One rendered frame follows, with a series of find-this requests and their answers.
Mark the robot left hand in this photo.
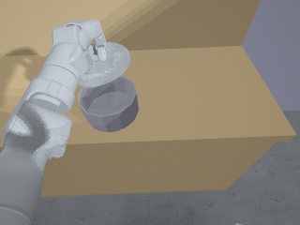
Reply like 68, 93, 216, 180
62, 19, 107, 65

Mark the table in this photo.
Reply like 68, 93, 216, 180
0, 0, 297, 197

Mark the robot left upper arm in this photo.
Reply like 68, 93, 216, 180
0, 102, 72, 225

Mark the pot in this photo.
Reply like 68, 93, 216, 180
78, 76, 139, 132

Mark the knob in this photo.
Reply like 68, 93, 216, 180
90, 43, 98, 55

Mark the lid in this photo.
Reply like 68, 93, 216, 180
77, 42, 131, 88

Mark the left robot forearm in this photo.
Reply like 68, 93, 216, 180
2, 22, 91, 147

